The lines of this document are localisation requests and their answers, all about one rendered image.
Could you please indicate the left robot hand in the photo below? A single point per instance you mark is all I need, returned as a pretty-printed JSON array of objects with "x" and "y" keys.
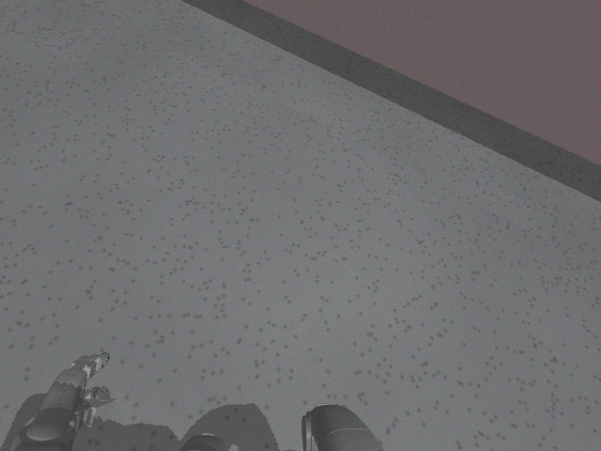
[{"x": 91, "y": 406}]

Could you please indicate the left robot arm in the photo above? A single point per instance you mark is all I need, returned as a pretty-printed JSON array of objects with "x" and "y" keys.
[{"x": 52, "y": 429}]

